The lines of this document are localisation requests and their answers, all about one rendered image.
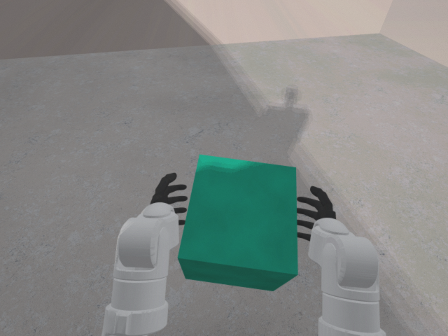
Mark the left robot hand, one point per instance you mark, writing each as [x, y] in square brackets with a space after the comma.
[162, 191]

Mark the left robot forearm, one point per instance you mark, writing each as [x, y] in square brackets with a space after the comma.
[138, 306]

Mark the carton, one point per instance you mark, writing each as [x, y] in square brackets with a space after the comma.
[241, 224]

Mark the right robot hand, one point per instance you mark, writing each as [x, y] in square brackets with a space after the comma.
[324, 207]

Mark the right robot forearm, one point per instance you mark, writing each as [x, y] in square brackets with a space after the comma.
[349, 280]

